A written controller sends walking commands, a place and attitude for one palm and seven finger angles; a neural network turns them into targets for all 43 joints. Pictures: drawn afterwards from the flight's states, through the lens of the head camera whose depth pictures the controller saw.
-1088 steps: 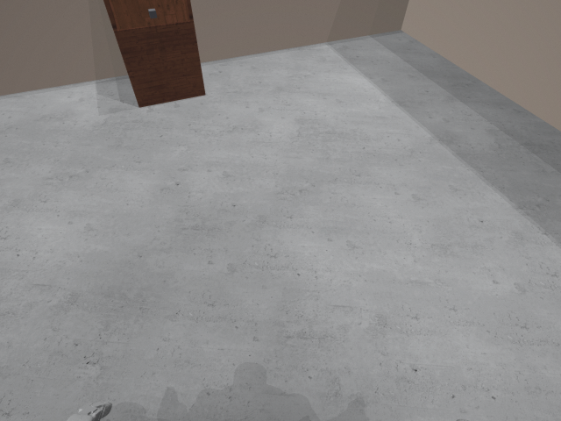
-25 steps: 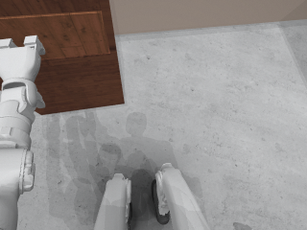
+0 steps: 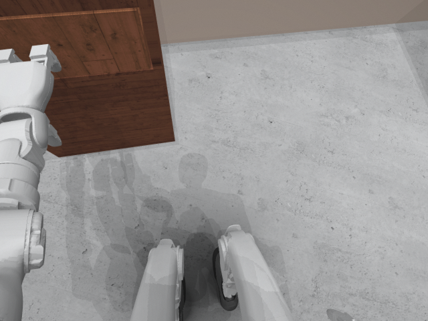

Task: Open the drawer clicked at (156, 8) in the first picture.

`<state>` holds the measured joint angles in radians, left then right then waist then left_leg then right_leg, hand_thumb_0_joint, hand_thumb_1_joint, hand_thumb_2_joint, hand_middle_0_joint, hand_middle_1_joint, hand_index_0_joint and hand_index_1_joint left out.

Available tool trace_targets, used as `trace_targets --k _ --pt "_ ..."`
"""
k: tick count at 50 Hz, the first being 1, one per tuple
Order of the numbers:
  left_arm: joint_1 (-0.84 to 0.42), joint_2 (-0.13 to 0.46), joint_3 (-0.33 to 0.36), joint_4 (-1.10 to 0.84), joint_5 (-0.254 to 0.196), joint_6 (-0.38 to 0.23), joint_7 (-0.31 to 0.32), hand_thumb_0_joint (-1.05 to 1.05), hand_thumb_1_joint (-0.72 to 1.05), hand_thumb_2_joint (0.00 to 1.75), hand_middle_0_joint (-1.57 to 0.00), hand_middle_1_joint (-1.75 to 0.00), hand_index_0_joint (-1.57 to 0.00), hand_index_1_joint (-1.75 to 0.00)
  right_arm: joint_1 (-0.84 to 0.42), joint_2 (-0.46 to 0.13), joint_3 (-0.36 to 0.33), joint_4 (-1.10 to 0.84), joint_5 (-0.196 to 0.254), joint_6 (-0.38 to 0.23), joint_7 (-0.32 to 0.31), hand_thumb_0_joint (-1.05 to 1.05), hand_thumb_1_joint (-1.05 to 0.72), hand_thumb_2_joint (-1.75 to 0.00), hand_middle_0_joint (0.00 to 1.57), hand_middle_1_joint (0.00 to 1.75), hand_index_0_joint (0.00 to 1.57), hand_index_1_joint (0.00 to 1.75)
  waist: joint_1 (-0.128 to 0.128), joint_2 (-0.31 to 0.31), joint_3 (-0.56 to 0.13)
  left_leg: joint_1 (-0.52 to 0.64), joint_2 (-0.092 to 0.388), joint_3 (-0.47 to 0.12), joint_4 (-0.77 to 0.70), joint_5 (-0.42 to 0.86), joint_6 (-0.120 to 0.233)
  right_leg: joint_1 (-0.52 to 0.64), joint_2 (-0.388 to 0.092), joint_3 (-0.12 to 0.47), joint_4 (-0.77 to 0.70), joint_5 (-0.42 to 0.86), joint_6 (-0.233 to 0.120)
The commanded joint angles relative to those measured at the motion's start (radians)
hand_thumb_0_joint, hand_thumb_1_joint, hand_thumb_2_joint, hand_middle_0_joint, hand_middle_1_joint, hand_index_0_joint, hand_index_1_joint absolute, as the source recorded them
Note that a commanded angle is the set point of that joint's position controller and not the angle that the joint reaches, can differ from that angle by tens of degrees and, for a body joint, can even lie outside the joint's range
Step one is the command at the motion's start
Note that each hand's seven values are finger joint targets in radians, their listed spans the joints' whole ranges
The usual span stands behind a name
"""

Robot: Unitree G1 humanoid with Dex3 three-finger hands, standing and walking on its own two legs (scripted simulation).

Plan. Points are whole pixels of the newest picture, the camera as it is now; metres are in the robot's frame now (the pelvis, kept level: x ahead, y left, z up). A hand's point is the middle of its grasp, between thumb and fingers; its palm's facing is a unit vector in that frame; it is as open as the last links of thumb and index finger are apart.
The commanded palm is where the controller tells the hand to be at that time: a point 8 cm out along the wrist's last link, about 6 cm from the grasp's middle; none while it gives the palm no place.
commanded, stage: close the thumb around the handle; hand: left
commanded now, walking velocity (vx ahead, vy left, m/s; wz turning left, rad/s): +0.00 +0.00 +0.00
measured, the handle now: (37, 70) +0.57 +0.29 -0.03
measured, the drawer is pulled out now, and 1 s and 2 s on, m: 0.00 0.01 0.08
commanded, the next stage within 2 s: pull the drawer open in 0.60 s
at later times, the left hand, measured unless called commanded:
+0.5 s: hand (41, 101) +0.51 +0.29 -0.04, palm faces -0.03 -0.01 -1.00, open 6.9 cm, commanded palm +0.51 +0.27 +0.01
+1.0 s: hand (42, 107) +0.50 +0.29 -0.04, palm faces -0.05 -0.03 -1.00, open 7.0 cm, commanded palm +0.48 +0.28 +0.01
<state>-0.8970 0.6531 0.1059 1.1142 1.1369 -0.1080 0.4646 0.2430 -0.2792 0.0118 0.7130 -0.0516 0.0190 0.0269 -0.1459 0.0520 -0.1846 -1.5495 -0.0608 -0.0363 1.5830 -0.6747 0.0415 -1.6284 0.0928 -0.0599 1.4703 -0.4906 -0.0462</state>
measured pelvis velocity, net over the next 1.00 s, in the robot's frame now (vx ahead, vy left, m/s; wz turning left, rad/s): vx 0.01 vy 0.01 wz -0.02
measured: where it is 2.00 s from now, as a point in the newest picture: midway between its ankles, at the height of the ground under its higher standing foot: (201, 301)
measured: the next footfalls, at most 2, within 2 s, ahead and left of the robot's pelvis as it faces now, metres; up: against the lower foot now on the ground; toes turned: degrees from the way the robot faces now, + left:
none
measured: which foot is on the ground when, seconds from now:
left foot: down 0.00-1.00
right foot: down 0.00-1.00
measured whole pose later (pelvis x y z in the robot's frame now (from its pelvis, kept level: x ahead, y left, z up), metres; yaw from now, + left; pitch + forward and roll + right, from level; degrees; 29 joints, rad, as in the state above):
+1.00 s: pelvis +0.01 +0.01 +0.01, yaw -1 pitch +36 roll -3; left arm -0.79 0.61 0.13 1.03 1.12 -0.13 0.47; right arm 0.26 -0.28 0.00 0.71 -0.05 0.04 0.03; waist -0.13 0.05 -0.19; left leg -1.50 -0.05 -0.02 1.55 -0.68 0.06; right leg -1.58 0.10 -0.04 1.44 -0.49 -0.03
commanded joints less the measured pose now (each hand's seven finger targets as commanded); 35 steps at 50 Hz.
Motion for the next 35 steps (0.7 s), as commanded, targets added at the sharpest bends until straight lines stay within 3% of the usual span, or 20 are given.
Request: trace_targets --k 1,2,4,6,7,11,13,14,17,20,25,35 --pt "-0.346 0.303 0.044 -0.171 -0.007 0.01 0.022 0.0 -0.16 0.44 -0.32 -1.24 -0.32 -1.24 0.231 -0.189 -0.063 -0.014 0.0 -0.008 -0.02 0.0 -0.9 -0.9 0.2 0.3 0.2 0.3 -0.009 0.124 -0.628 0.283 0.04 -0.034 -0.211 0.384 0.004 0.552 -0.025 0.049 -0.141 0.273 0.009" --pt "-0.34 0.307 0.051 -0.179 -0.005 0.004 0.019 0.0 -0.11 0.47 -0.33 -1.24 -0.33 -1.24 0.228 -0.189 -0.064 -0.016 -0.001 -0.007 -0.02 0.0 -0.9 -0.9 0.2 0.3 0.2 0.3 -0.005 0.127 -0.642 0.298 0.041 -0.037 -0.211 0.391 0.002 0.547 -0.024 0.05 -0.138 0.274 0.006" --pt "-0.342 0.288 0.032 -0.155 -0.008 0.001 0.014 0.0 0.0 0.52 -0.34 -1.25 -0.34 -1.25 0.227 -0.187 -0.062 -0.012 -0.001 -0.009 -0.022 0.0 -0.9 -0.9 0.2 0.3 0.2 0.3 -0.016 0.127 -0.602 0.277 0.041 -0.034 -0.21 0.375 0.005 0.532 -0.025 0.049 -0.144 0.262 0.008" --pt "-0.321 0.296 0.039 -0.137 -0.007 -0.005 0.012 0.0 0.12 0.56 -0.34 -1.27 -0.34 -1.27 0.225 -0.188 -0.059 -0.017 -0.001 -0.009 -0.024 0.0 -0.9 -0.9 0.2 0.3 0.2 0.3 -0.011 0.105 -0.573 0.253 0.039 -0.031 -0.211 0.353 0.008 0.53 -0.023 0.053 -0.148 0.242 0.006" --pt "-0.352 0.29 0.034 -0.152 -0.01 -0.014 0.012 0.0 0.17 0.59 -0.35 -1.27 -0.35 -1.27 0.226 -0.184 -0.059 -0.015 -0.002 -0.011 -0.024 0.0 -0.9 -0.9 0.2 0.3 0.2 0.3 -0.022 0.105 -0.581 0.254 0.039 -0.031 -0.207 0.358 0.01 0.532 -0.025 0.053 -0.146 0.248 0.007" --pt "-0.312 0.294 0.046 -0.171 0.001 -0.031 0.021 0.0 0.4 0.68 -0.36 -1.3 -0.36 -1.3 0.225 -0.185 -0.064 -0.023 -0.004 -0.011 -0.023 0.0 -0.9 -0.9 0.2 0.3 0.2 0.3 0.003 0.136 -0.614 0.276 0.038 -0.03 -0.207 0.384 0.002 0.536 -0.024 0.054 -0.136 0.267 0.003" --pt "-0.306 0.266 0.036 -0.163 -0.005 -0.036 0.028 0.0 0.51 0.73 -0.37 -1.31 -0.37 -1.31 0.228 -0.182 -0.068 -0.019 -0.007 -0.013 -0.02 0.0 -0.9 -0.9 0.2 0.3 0.2 0.3 -0.006 0.131 -0.606 0.279 0.039 -0.03 -0.201 0.396 0.003 0.531 -0.024 0.052 -0.135 0.279 0.005" --pt "-0.297 0.3 0.062 -0.168 -0.003 -0.035 0.033 0.0 0.56 0.76 -0.38 -1.31 -0.38 -1.31 0.233 -0.187 -0.067 -0.016 -0.007 -0.01 -0.02 0.0 -0.9 -0.9 0.2 0.3 0.2 0.3 0.003 0.111 -0.61 0.277 0.041 -0.033 -0.202 0.402 0.003 0.538 -0.023 0.051 -0.13 0.282 0.004" --pt "-0.305 0.279 0.057 -0.19 -0.003 -0.032 0.044 0.0 0.73 0.83 -0.39 -1.33 -0.39 -1.33 0.232 -0.185 -0.072 -0.019 -0.008 -0.007 -0.015 0.0 -0.9 -0.9 0.2 0.3 0.2 0.3 0.005 0.135 -0.655 0.311 0.042 -0.035 -0.202 0.434 -0.002 0.544 -0.024 0.049 -0.124 0.306 0.002" --pt "-0.305 0.28 0.05 -0.158 -0.001 -0.016 0.051 0.0 0.9 0.9 -0.4 -1.35 -0.4 -1.35 0.233 -0.19 -0.071 -0.011 -0.007 -0.003 -0.014 0.0 -0.9 -0.9 0.2 0.3 0.2 0.3 -0.007 0.106 -0.609 0.288 0.043 -0.039 -0.205 0.407 -0.001 0.529 -0.021 0.046 -0.132 0.282 0.005" --pt "-0.333 0.322 0.063 -0.16 0.003 0.0 0.052 0.0 0.9 0.9 -0.4 -1.35 -0.4 -1.35 0.229 -0.192 -0.064 -0.014 -0.005 -0.003 -0.016 0.0 -0.9 -0.9 0.2 0.3 0.2 0.3 0.002 0.129 -0.618 0.269 0.038 -0.03 -0.209 0.387 0.002 0.553 -0.024 0.052 -0.135 0.275 0.006" --pt "-0.351 0.325 0.055 -0.133 0.003 0.007 0.048 0.0 0.9 0.9 -0.4 -1.35 -0.4 -1.35 0.221 -0.194 -0.059 -0.016 -0.005 -0.004 -0.017 0.0 -0.9 -0.9 0.2 0.3 0.2 0.3 -0.012 0.121 -0.599 0.258 0.037 -0.034 -0.209 0.361 0.004 0.532 -0.024 0.049 -0.139 0.244 0.008"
